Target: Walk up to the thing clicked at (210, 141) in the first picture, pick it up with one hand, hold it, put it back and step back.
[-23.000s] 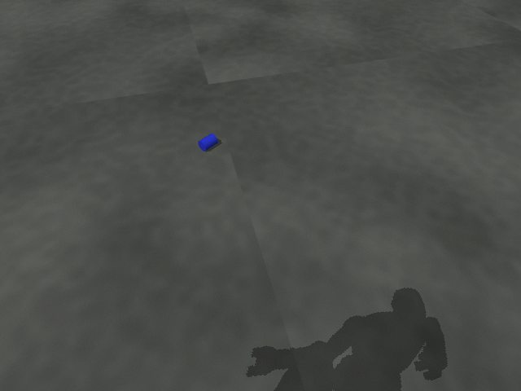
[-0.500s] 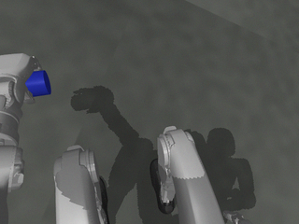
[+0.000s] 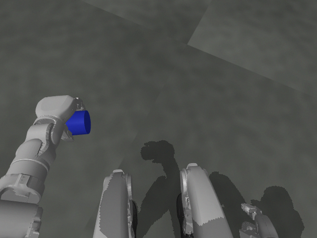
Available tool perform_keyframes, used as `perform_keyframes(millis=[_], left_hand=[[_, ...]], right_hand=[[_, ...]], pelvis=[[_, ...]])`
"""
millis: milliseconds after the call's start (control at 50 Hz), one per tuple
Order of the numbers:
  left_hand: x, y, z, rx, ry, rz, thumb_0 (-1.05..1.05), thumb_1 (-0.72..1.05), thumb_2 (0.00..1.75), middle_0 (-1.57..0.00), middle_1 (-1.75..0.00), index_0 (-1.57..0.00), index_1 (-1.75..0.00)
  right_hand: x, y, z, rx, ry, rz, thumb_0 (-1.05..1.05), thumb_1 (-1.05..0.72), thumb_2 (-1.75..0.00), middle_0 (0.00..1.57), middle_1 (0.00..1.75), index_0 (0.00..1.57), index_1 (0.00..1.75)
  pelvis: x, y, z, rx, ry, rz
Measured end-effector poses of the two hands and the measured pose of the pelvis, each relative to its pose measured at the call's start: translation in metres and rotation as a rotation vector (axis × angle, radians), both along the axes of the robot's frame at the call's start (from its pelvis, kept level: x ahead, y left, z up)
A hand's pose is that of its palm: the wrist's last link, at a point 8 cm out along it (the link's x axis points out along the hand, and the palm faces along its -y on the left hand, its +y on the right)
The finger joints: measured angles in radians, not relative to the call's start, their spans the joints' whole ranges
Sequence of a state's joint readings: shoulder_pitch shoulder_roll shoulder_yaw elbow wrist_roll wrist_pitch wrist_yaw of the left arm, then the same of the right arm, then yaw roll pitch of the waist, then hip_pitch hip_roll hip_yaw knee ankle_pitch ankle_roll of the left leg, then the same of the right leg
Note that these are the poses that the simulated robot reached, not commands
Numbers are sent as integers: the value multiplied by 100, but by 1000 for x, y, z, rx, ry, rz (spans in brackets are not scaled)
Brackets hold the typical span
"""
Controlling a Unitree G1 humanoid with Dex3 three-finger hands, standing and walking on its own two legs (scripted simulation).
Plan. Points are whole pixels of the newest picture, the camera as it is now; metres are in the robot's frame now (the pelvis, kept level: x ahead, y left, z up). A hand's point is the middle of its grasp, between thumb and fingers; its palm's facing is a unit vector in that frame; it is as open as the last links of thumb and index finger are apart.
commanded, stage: lift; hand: left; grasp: from above
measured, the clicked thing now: (70, 123) +0.43 +0.24 -0.11
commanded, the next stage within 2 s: hold in 0.86 s
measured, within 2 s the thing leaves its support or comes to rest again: neither
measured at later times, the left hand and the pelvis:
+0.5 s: hand (39, 114) +0.37 +0.22 +0.08, palm faces -0.44 -0.07 -0.90, open 9.3 cm; pelvis +0.03 -0.01 +0.16, yaw +1 degrees
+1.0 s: hand (18, 83) +0.40 +0.22 +0.15, palm faces -0.44 -0.08 -0.89, open 9.3 cm; pelvis +0.08 +0.00 +0.23, yaw +1 degrees
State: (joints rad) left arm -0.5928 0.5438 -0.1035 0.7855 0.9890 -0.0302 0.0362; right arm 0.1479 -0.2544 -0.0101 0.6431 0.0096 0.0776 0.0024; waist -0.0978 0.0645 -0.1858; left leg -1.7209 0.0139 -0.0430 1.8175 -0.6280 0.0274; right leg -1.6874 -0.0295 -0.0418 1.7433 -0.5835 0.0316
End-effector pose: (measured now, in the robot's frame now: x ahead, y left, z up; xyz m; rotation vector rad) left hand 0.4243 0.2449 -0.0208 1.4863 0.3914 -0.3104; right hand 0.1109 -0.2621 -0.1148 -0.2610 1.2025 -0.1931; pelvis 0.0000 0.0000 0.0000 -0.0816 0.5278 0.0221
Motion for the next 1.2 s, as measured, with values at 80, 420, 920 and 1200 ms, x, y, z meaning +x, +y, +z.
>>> perform_keyframes(millis=[80,420,920,1200], left_hand=[[-15,-4,38,-1,3,7,0,16,19,-84,-28,-86,-24],[-48,-16,145,0,16,23,0,16,18,-86,-23,-88,-20],[-27,-20,223,6,18,53,0,14,22,-87,-21,-88,-19],[-20,-18,255,20,21,28,0,15,23,-86,-22,-87,-20]], right_hand=[[4,4,32,15,-38,-14,1,-90,-90,20,30,20,30],[-2,-7,149,-14,-105,-79,1,-90,-90,20,30,20,30],[41,-2,219,26,-114,-88,1,-89,-90,20,30,20,30],[70,-4,237,39,-174,-84,1,-89,-89,20,30,20,30]], pelvis=[[3,-1,33,11,-44,0],[27,-6,144,41,-216,0],[74,-4,220,63,-340,-12],[88,-3,235,68,-388,-16]])
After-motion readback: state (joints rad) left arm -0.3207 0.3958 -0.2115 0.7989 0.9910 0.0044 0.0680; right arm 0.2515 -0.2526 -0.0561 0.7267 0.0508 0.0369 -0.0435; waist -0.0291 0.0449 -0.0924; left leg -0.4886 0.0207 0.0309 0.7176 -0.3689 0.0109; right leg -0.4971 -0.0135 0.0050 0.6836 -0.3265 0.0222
